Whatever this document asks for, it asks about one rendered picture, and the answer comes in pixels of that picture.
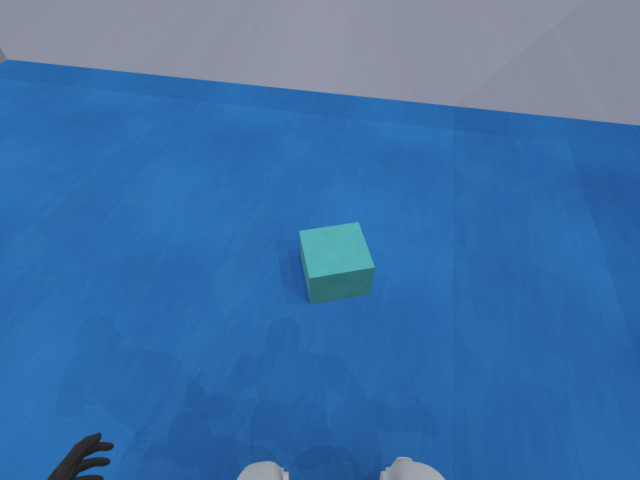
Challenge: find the carton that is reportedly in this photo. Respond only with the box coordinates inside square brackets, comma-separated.
[299, 222, 375, 305]

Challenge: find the right robot shin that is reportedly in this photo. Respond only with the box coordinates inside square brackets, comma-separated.
[392, 457, 413, 465]

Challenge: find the left robot hand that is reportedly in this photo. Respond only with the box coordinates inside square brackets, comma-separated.
[47, 433, 114, 480]

